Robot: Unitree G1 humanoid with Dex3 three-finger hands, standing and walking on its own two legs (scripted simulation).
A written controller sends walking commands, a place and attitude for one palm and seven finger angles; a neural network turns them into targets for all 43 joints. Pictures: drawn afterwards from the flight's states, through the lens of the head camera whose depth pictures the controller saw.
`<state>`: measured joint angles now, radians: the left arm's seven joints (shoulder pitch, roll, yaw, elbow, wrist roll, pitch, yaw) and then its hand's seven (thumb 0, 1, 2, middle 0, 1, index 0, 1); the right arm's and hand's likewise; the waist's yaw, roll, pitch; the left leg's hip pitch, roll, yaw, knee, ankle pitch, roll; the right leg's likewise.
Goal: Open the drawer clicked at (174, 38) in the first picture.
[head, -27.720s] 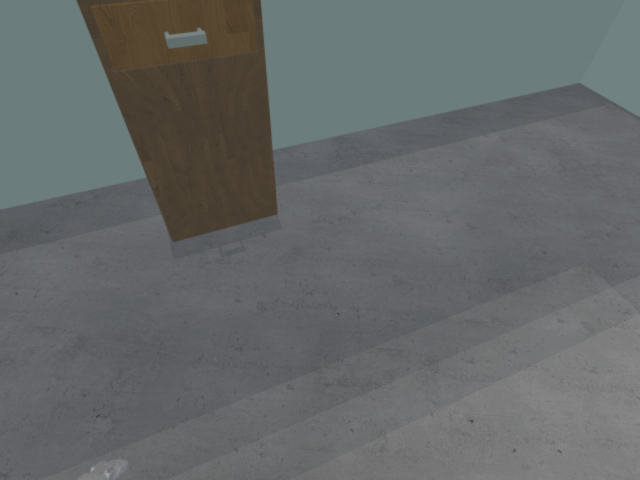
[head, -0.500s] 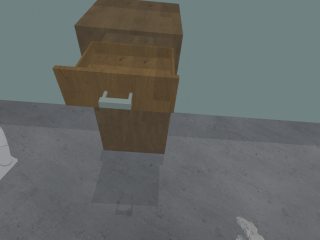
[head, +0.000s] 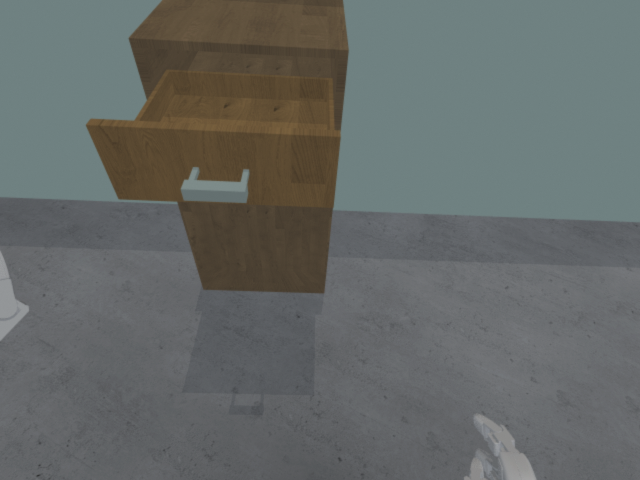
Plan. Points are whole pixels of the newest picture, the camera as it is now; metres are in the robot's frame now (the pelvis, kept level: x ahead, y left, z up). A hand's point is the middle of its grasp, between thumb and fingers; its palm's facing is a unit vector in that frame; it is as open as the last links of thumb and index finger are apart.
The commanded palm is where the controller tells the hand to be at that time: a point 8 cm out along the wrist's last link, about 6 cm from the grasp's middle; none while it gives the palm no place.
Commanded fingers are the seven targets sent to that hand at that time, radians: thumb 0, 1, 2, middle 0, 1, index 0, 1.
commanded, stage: let the arm hang, fingers relaxed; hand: left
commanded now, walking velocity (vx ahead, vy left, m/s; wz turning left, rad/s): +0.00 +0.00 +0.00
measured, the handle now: (218, 182) +0.57 +0.20 +0.04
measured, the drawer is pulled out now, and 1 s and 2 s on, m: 0.30 0.30 0.30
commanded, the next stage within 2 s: look to check the result in 1.12 s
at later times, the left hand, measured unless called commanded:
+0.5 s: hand out of the picture -0.04 +0.21 -0.16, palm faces +0.06 -0.97 -0.24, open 7.1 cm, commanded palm none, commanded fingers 0.00 0.90 0.90 -0.20 -0.30 -0.20 -0.30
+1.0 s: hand out of the picture +0.03 +0.21 -0.15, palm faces +0.01 -0.97 -0.24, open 7.4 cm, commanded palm none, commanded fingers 0.00 0.90 0.90 -0.20 -0.30 -0.20 -0.30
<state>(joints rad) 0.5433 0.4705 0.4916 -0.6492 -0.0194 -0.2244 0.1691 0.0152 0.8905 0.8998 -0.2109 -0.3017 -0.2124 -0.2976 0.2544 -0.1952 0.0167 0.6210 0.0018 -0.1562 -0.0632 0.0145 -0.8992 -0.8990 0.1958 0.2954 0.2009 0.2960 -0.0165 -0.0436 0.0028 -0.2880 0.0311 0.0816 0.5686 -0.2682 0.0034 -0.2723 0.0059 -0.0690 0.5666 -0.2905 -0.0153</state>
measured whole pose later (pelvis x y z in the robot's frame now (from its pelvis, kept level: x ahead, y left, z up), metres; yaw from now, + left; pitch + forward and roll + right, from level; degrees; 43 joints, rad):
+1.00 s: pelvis -0.01 +0.01 +0.02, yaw +1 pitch -2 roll +0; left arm 0.17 0.19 0.01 1.12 0.02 0.00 0.03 0.01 0.91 0.90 -0.20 -0.30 -0.20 -0.29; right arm 0.25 -0.18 -0.01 1.12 -0.02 0.01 -0.03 0.01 -0.90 -0.90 0.20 0.30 0.20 0.30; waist -0.02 0.02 0.06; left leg -0.17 0.02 0.09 0.37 -0.16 0.02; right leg -0.17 0.00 -0.08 0.37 -0.17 -0.03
